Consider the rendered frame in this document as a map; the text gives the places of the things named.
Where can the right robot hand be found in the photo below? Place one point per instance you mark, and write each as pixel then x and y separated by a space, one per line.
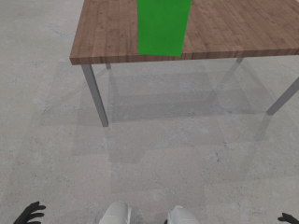
pixel 288 218

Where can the table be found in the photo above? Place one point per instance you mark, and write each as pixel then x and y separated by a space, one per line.
pixel 107 33

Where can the robot right thigh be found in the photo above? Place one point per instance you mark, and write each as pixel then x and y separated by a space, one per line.
pixel 182 216

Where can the left robot hand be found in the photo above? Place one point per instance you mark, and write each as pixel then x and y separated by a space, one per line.
pixel 26 215

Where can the robot left thigh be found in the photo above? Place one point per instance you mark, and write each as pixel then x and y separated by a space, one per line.
pixel 117 213

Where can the robot thigh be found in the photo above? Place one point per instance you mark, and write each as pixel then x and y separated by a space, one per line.
pixel 117 213
pixel 182 216

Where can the carton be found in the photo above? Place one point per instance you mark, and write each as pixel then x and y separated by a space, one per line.
pixel 161 26

